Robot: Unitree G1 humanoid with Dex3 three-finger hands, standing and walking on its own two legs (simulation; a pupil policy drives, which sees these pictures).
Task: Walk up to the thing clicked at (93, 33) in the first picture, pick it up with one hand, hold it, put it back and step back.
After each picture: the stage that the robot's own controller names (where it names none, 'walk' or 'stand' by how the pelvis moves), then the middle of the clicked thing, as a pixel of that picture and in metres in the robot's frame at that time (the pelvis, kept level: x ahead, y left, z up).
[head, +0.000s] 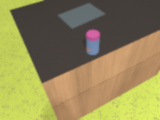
stand; (92, 42) +0.63 -0.02 -0.05
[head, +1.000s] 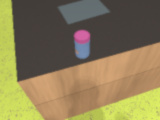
rise first; (82, 44) +0.55 +0.04 -0.02
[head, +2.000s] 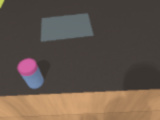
rise first; (31, 74) +0.39 +0.26 -0.03
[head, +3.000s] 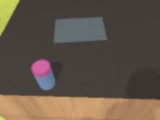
stand; (44, 75) +0.40 +0.18 -0.02
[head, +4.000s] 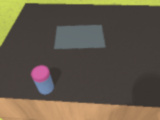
stand; (43, 80) +0.40 +0.19 -0.05
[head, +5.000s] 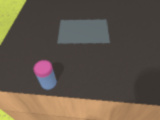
stand; (45, 75) +0.41 +0.19 -0.05
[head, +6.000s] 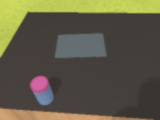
stand; (42, 91) +0.36 +0.20 -0.06
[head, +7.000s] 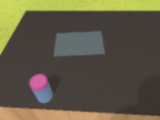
stand; (41, 89) +0.37 +0.20 -0.06
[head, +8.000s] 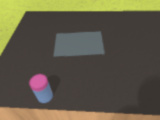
stand; (41, 89) +0.37 +0.21 -0.06
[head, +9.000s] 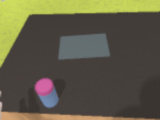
rise first; (47, 93) +0.35 +0.20 -0.05
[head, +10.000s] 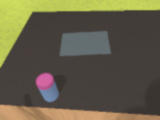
go down; (48, 88) +0.37 +0.20 -0.05
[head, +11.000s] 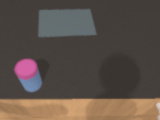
go down; (29, 76) +0.38 +0.18 -0.01
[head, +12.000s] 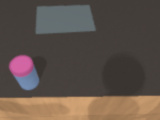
go down; (25, 73) +0.38 +0.19 +0.01
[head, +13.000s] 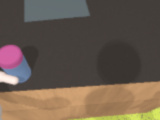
close in; (15, 65) +0.40 +0.20 +0.04
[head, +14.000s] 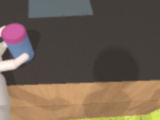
close; (19, 44) +0.46 +0.19 +0.05
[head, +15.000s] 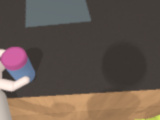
lift; (19, 66) +0.39 +0.19 +0.04
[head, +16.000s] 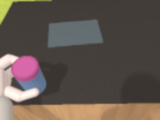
lift; (30, 77) +0.32 +0.17 +0.12
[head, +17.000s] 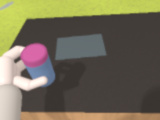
hold; (39, 66) +0.32 +0.15 +0.17
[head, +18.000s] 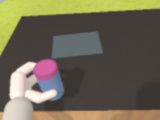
hold; (49, 80) +0.32 +0.13 +0.11
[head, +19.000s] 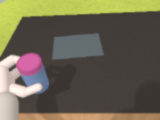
crouch; (34, 74) +0.33 +0.17 +0.13
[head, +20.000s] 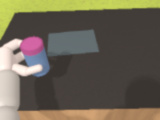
lower; (36, 57) +0.40 +0.16 +0.12
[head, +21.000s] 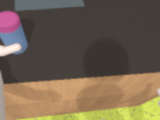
lower; (12, 34) +0.49 +0.18 +0.06
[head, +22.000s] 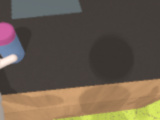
lower; (8, 44) +0.46 +0.19 +0.05
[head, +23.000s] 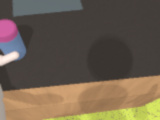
lower; (10, 41) +0.47 +0.18 +0.05
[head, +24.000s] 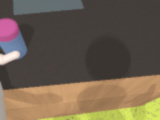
lower; (11, 40) +0.47 +0.18 +0.06
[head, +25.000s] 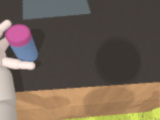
withdraw; (23, 45) +0.46 +0.16 +0.05
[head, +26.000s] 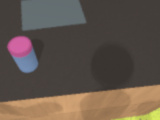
sink last; (24, 55) +0.44 +0.18 +0.03
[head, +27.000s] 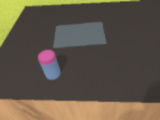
stand; (49, 65) +0.46 +0.18 +0.01
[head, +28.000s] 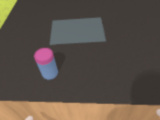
stand; (46, 64) +0.44 +0.17 +0.01
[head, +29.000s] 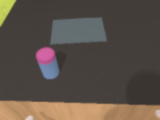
stand; (48, 64) +0.44 +0.17 +0.01
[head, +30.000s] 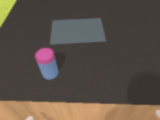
stand; (47, 64) +0.44 +0.17 +0.01
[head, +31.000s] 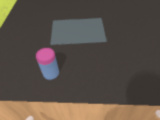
stand; (48, 64) +0.44 +0.17 +0.01
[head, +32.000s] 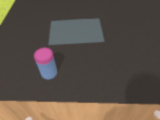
stand; (46, 64) +0.44 +0.17 +0.01
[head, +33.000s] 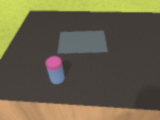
stand; (55, 70) +0.46 +0.16 -0.04
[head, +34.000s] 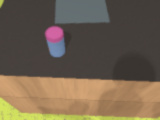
walk; (56, 42) +0.51 +0.12 -0.03
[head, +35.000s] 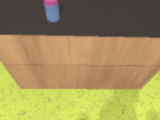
walk; (52, 8) +0.74 +0.19 -0.04
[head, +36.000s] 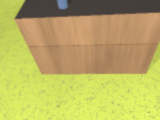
stand; out of the picture +1.06 +0.22 -0.04
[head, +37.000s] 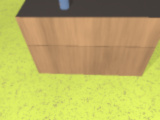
stand; out of the picture +1.07 +0.17 -0.05
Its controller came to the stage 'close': yes
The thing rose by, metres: 0.20
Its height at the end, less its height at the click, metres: +0.00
